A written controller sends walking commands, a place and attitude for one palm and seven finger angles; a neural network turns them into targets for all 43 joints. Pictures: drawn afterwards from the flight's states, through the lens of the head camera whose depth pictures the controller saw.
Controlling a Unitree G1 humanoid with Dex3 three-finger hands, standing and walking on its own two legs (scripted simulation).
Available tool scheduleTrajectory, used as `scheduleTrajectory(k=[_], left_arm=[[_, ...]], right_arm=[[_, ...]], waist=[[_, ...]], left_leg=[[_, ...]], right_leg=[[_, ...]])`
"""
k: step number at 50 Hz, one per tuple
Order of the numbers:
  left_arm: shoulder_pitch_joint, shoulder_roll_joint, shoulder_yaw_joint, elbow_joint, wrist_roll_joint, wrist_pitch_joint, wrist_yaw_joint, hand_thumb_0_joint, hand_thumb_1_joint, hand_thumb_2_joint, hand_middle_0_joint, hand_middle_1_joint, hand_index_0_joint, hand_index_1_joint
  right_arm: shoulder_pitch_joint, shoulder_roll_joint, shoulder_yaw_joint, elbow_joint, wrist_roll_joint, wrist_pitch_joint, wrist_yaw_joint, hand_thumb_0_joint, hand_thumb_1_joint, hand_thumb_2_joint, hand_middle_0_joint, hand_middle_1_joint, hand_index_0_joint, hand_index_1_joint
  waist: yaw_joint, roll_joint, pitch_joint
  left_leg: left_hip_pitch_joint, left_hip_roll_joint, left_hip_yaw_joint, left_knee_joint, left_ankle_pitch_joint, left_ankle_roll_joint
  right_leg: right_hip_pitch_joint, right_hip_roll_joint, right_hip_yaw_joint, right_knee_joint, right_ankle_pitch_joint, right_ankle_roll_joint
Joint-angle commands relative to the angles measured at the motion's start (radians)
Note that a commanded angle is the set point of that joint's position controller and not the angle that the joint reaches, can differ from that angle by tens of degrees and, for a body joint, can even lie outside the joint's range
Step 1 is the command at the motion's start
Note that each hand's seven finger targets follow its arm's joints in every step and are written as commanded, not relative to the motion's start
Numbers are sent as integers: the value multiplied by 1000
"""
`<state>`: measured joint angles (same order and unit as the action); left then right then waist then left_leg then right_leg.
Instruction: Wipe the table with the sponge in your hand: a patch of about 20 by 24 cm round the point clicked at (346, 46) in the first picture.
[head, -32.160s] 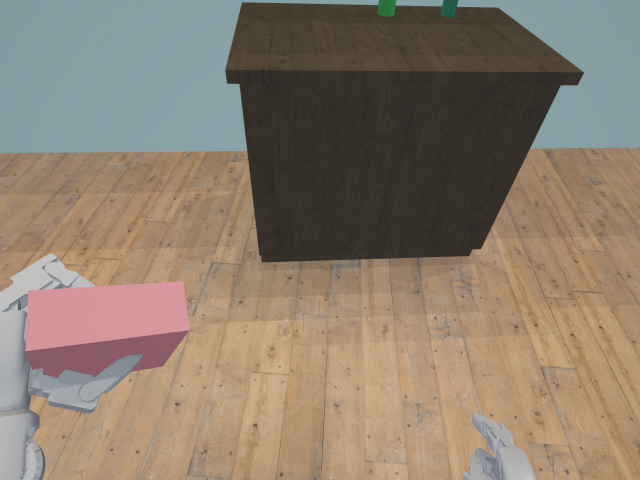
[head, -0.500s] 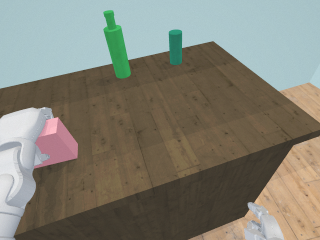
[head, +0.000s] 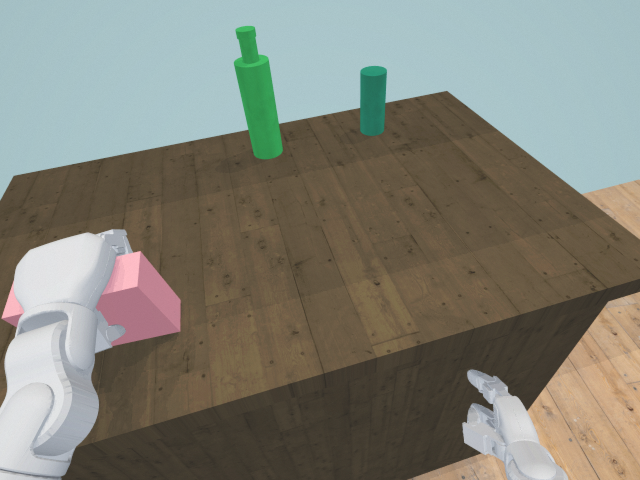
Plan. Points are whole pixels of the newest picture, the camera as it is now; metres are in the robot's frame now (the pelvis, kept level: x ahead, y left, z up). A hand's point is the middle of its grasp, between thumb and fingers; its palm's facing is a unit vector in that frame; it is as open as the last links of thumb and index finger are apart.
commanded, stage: wipe back along the first lane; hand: left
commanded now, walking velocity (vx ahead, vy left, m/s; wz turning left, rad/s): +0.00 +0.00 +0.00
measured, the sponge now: (111, 314) +0.25 +0.30 +0.11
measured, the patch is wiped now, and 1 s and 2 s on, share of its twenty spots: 1.00 1.00 1.00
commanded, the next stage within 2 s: lift the sponge slowly off the table in 0.06 s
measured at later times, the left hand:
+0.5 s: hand (98, 315) +0.22 +0.28 +0.15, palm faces +0.15 -0.08 -0.99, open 8.8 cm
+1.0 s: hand (87, 320) +0.21 +0.28 +0.16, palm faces +0.07 -0.07 -1.00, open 8.8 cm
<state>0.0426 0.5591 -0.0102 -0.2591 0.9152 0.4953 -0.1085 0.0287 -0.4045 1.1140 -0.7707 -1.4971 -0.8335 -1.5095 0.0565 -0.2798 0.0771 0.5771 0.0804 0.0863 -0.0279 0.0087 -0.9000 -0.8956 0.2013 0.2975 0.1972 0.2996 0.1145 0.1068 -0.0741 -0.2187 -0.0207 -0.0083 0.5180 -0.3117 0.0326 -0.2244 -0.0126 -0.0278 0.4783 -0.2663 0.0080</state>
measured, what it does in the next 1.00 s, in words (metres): stands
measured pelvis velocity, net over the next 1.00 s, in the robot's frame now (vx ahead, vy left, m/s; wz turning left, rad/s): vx -0.03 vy -0.03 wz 0.01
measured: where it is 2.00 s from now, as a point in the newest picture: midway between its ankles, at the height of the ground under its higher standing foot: outside the picture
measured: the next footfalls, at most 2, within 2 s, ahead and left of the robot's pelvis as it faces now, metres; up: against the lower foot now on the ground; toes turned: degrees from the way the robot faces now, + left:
none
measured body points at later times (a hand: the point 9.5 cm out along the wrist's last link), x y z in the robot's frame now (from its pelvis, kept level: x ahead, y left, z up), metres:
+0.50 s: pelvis +0.00 -0.01 +0.00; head -0.02 -0.05 +0.45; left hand +0.21 +0.28 +0.20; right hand +0.25 -0.20 -0.07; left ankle -0.02 +0.10 -0.74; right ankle -0.01 -0.13 -0.74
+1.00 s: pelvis -0.03 -0.03 +0.00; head -0.05 -0.07 +0.45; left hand +0.20 +0.28 +0.21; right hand +0.23 -0.22 -0.06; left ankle -0.02 +0.10 -0.74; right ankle -0.01 -0.13 -0.74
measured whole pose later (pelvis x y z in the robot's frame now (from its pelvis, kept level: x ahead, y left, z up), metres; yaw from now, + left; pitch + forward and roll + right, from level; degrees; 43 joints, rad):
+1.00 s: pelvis -0.03 -0.03 +0.00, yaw +0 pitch -3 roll +0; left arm 0.00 0.64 0.00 -0.21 0.83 0.44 -0.19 -0.01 -0.43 1.10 -0.82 -1.44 -0.88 -1.46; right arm 0.04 -0.27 0.09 0.62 0.06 0.01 -0.09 0.01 -0.90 -0.90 0.20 0.30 0.20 0.30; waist 0.14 0.10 -0.03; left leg -0.19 0.00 -0.03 0.51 -0.27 -0.01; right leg -0.20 0.01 -0.05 0.50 -0.24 -0.03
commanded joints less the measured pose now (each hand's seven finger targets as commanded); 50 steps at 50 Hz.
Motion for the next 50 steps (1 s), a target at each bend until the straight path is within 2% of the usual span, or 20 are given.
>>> scheduleTrajectory(k=[1, 6, 13, 15, 17, 20, 22, 25, 27, 28, 30, 32, 33, 35, 37, 40, 42, 45, 47, 50], left_arm=[[74, 52, 15, -122, -74, 27, -41, 0, 100, 1300, -1200, -1600, -1200, -1600], [88, 19, -7, -171, -78, 35, -23, 0, 100, 1300, -1200, -1600, -1200, -1600], [58, 96, 57, -231, -71, 44, 3, 0, 100, 1300, -1200, -1600, -1200, -1600], [111, 85, 58, -202, -81, 50, -2, 0, 100, 1300, -1200, -1600, -1200, -1600], [34, 108, 64, -268, -74, 43, 1, 0, 100, 1300, -1200, -1600, -1200, -1600], [52, 129, 83, -183, -74, 48, -2, 0, 100, 1300, -1200, -1600, -1200, -1600], [-8, 197, 133, -252, -61, 37, -1, 0, 100, 1300, -1200, -1600, -1200, -1600], [44, 173, 116, -216, -67, 37, -11, 0, 100, 1300, -1200, -1600, -1200, -1600], [-9, 217, 148, -296, -61, 25, -10, 0, 100, 1300, -1200, -1600, -1200, -1600], [-17, 198, 124, -288, -61, 24, -11, 0, 100, 1300, -1200, -1600, -1200, -1600], [-1, 203, 133, -225, -67, 24, -16, 0, 100, 1300, -1200, -1600, -1200, -1600], [-60, 258, 174, -271, -62, 15, -12, 0, 100, 1300, -1200, -1600, -1200, -1600], [-89, 260, 165, -240, -57, 14, -12, 0, 100, 1300, -1200, -1600, -1200, -1600], [-93, 263, 165, -167, -55, 15, -19, 0, 100, 1300, -1200, -1600, -1200, -1600], [-168, 286, 171, -240, -51, 3, -21, 0, 100, 1300, -1200, -1600, -1200, -1600], [-196, 275, 146, -146, -43, -5, -29, 0, 100, 1300, -1200, -1600, -1200, -1600], [-255, 307, 166, -189, -43, -19, -36, 0, 100, 1300, -1200, -1600, -1200, -1600], [-263, 327, 179, -102, -42, -39, -40, 0, 100, 1300, -1200, -1600, -1200, -1600], [-323, 361, 206, -157, -47, -62, -39, 0, 100, 1300, -1200, -1600, -1200, -1600], [-349, 332, 179, -83, -50, -80, -35, 0, 100, 1300, -1200, -1600, -1200, -1600]], right_arm=[[-217, -93, -44, -187, 0, -54, 7, 0, -900, -900, 200, 300, 200, 300], [-220, -89, -43, -191, 0, -58, 7, 0, -900, -900, 200, 300, 200, 300], [-221, -87, -39, -205, -9, -71, -8, 0, -900, -900, 200, 300, 200, 300], [-214, -89, -40, -188, -8, -64, -8, 0, -900, -900, 200, 300, 200, 300], [-249, -80, -36, -200, -4, -75, -11, 0, -900, -900, 200, 300, 200, 300], [-213, -89, -35, -179, -12, -72, -21, 0, -900, -900, 200, 300, 200, 300], [-246, -87, -35, -187, -10, -81, -24, 0, -900, -900, 200, 300, 200, 300], [-218, -86, -35, -179, -15, -80, -24, 0, -900, -900, 200, 300, 200, 300], [-253, -80, -34, -189, -10, -91, -23, 0, -900, -900, 200, 300, 200, 300], [-230, -79, -32, -196, -18, -91, -26, 0, -900, -900, 200, 300, 200, 300], [-218, -84, -33, -175, -19, -88, -29, 0, -900, -900, 200, 300, 200, 300], [-256, -81, -31, -183, -13, -98, -33, 0, -900, -900, 200, 300, 200, 300], [-228, -85, -31, -178, -21, -97, -39, 0, -900, -900, 200, 300, 200, 300], [-221, -90, -33, -158, -19, -92, -44, 0, -900, -900, 200, 300, 200, 300], [-263, -81, -28, -175, -11, -107, -47, 0, -900, -900, 200, 300, 200, 300], [-227, -88, -30, -153, -21, -109, -56, 0, -900, -900, 200, 300, 200, 300], [-267, -81, -26, -164, -13, -123, -59, 0, -900, -900, 200, 300, 200, 300], [-225, -88, -31, -143, -25, -124, -68, 0, -900, -900, 200, 300, 200, 300], [-268, -80, -26, -158, -15, -139, -69, 0, -900, -900, 200, 300, 200, 300], [-228, -84, -31, -135, -25, -140, -74, 0, -900, -900, 200, 300, 200, 300]], waist=[[11, -124, -104], [7, -141, -77], [23, -116, -130], [19, -128, -89], [14, -93, -102], [18, -126, -69], [22, -108, -119], [27, -99, -100], [26, -63, -141], [31, -69, -147], [26, -108, -89], [29, -74, -116], [30, -83, -127], [22, -96, -81], [23, -31, -114], [20, -74, -95], [20, -29, -108], [25, -69, -108], [25, -24, -129], [20, -28, -106]], left_leg=[[6, 22, -31, -67, 361, 0], [4, 26, -31, -71, 337, 1], [13, 9, -25, -48, 355, 7], [10, 16, -24, -51, 357, 4], [24, 17, -29, -56, 330, 5], [4, 12, -27, -55, 325, 6], [21, 10, -34, -52, 325, 4], [19, 5, -25, -48, 352, 6], [35, 5, -33, -45, 349, 5], [29, -1, -24, -42, 363, 9], [15, 3, -25, -51, 330, 7], [30, 1, -34, -52, 313, 6], [23, -6, -23, -42, 323, 10], [20, -4, -23, -50, 302, 6], [41, -6, -33, -59, 287, 5], [32, -8, -25, -64, 276, 6], [43, -8, -36, -71, 248, 5], [35, -13, -26, -66, 256, 7], [48, -13, -40, -75, 232, 3], [44, -12, -28, -78, 224, 0]], right_leg=[[93, 35, -24, -24, 284, -61], [73, 40, -26, -26, 255, -59], [108, 35, -2, -16, 279, -66], [92, 37, -6, -23, 288, -62], [82, 44, 19, -28, 251, -66], [79, 37, 0, -33, 246, -62], [99, 42, 37, -28, 243, -69], [98, 34, 10, -30, 268, -64], [109, 42, 48, -25, 265, -72], [119, 31, 16, -21, 273, -68], [88, 34, 14, -39, 238, -62], [94, 40, 56, -44, 215, -71], [103, 30, 33, -39, 224, -67], [77, 32, 35, -57, 198, -64], [81, 38, 64, -60, 163, -74], [74, 30, 31, -71, 147, -66], [74, 35, 71, -79, 110, -77], [84, 22, 45, -84, 121, -68], [88, 28, 85, -90, 81, -79], [74, 18, 50, -102, 73, -75]])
